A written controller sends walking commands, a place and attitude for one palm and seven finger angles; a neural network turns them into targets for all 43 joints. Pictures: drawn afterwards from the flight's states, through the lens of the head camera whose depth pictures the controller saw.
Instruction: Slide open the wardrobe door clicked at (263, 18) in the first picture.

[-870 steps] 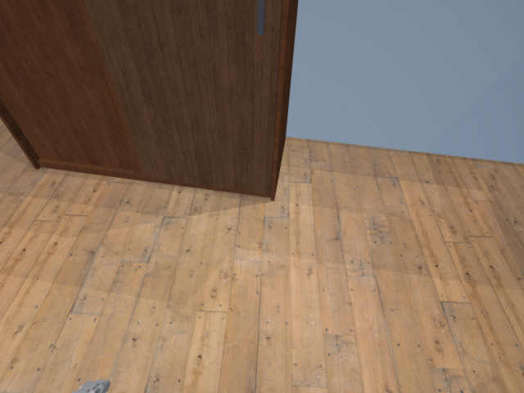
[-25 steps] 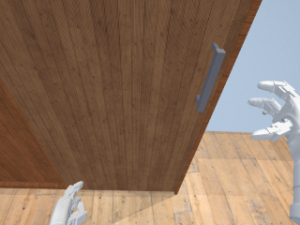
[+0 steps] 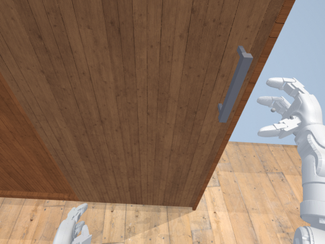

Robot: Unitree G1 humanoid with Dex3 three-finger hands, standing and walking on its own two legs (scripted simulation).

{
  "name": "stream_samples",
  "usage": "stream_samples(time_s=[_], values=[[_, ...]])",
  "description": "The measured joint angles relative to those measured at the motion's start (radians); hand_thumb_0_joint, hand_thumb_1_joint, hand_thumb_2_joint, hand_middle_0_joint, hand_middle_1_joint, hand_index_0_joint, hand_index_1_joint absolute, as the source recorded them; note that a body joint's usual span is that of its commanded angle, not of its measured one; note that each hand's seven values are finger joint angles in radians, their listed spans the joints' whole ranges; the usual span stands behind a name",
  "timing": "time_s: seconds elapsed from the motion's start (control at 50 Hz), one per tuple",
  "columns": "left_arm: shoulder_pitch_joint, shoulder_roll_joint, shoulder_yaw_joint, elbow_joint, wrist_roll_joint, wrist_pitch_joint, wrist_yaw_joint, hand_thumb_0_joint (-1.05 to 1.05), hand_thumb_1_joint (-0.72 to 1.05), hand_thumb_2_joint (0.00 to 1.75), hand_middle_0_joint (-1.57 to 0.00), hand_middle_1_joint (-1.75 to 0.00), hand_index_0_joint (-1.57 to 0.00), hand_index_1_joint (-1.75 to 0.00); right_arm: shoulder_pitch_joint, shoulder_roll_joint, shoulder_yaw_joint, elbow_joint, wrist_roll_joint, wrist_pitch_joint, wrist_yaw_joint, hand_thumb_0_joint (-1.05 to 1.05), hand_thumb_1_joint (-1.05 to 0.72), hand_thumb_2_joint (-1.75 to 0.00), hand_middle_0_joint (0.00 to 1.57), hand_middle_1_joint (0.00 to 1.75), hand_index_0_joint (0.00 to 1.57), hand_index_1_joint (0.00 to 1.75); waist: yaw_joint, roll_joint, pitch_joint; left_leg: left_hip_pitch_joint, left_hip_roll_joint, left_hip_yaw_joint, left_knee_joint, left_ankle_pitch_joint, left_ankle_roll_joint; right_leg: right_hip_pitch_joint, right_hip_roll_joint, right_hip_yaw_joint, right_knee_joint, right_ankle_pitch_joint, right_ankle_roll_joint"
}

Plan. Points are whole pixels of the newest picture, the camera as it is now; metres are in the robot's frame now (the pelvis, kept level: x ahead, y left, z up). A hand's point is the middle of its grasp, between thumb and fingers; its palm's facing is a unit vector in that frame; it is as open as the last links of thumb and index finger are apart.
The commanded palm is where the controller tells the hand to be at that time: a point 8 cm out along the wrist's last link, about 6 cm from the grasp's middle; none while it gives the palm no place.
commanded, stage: move the hooked fingers beside the handle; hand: right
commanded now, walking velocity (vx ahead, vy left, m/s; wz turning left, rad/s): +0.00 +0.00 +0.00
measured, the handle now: (231, 87) +0.47 -0.13 +0.18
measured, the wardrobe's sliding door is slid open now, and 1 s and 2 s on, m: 0.00 0.00 0.00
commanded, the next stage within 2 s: feel for the door with the fingertips in 1.16 s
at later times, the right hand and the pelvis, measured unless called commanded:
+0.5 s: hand (257, 99) +0.41 -0.19 +0.19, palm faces +0.01 +1.00 +0.00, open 14.0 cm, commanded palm +0.38 -0.24 +0.19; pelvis +0.00 +0.00 +0.00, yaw +1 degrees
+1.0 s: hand (259, 102) +0.40 -0.19 +0.19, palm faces +0.01 +1.00 +0.00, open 14.0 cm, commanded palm +0.38 -0.24 +0.19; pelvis -0.01 +0.00 +0.00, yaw +0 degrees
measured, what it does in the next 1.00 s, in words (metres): stands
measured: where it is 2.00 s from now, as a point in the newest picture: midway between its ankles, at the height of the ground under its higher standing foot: outside the picture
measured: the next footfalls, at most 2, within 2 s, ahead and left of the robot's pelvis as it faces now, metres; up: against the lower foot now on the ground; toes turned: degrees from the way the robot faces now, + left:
none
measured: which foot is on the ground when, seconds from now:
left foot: down 0.00-1.00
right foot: down 0.00-1.00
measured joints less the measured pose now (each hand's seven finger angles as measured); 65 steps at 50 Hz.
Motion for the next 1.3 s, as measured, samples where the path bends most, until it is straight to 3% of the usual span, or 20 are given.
stream_samples(time_s=[0.48, 0.68, 0.88, 1.1, 1.3], values=[[0.028, -0.005, 0.01, 0.019, 0.008, 0.044, -0.009, 0.01, 0.91, 0.9, -0.2, -0.3, -0.21, -0.3, -0.123, 0.025, 0.019, 0.16, -0.038, -0.064, -0.072, -0.01, 0.5, -0.3, 0.3, 1.2, 0.3, 1.2, 0.028, 0.007, -0.001, -0.018, -0.009, -0.011, -0.007, 0.01, 0.005, -0.011, -0.008, -0.011, -0.009, 0.007, 0.003], [0.045, 0.001, 0.017, 0.014, 0.003, 0.052, -0.012, 0.01, 0.91, 0.9, -0.2, -0.3, -0.21, -0.3, -0.084, 0.013, 0.001, 0.133, -0.027, -0.07, -0.052, -0.01, 0.5, -0.3, 0.3, 1.2, 0.3, 1.2, 0.024, 0.003, -0.006, -0.008, -0.014, -0.015, -0.016, 0.014, 0.007, 0.0, -0.012, -0.015, -0.017, 0.009, 0.005], [0.016, -0.001, 0.012, 0.012, 0.0, 0.046, -0.006, 0.01, 0.91, 0.9, -0.2, -0.3, -0.2, -0.3, -0.079, 0.029, 0.032, 0.108, -0.022, -0.056, -0.055, -0.01, 0.51, -0.3, 0.3, 1.2, 0.3, 1.2, 0.01, 0.006, 0.0, -0.002, -0.01, -0.004, -0.014, 0.016, 0.007, -0.001, -0.009, -0.003, -0.009, 0.012, 0.005], [0.002, -0.011, 0.0, 0.006, 0.003, 0.044, -0.008, 0.01, 0.91, 0.9, -0.2, -0.3, -0.21, -0.3, -0.161, 0.023, 0.041, 0.208, -0.034, -0.081, -0.066, -0.01, 0.5, -0.3, 0.3, 1.2, 0.3, 1.2, 0.019, 0.012, 0.001, -0.02, -0.008, -0.005, -0.01, 0.021, 0.007, -0.019, -0.007, -0.004, -0.007, 0.017, 0.004], [0.05, -0.002, 0.013, 0.011, 0.003, 0.054, -0.013, 0.01, 0.91, 0.9, -0.2, -0.3, -0.21, -0.3, -0.129, 0.012, 0.022, 0.186, -0.035, -0.097, -0.057, -0.01, 0.5, -0.3, 0.3, 1.2, 0.3, 1.2, 0.025, 0.008, 0.005, -0.02, -0.012, -0.013, -0.015, 0.019, 0.005, -0.017, -0.01, -0.012, -0.009, 0.011, 0.002]])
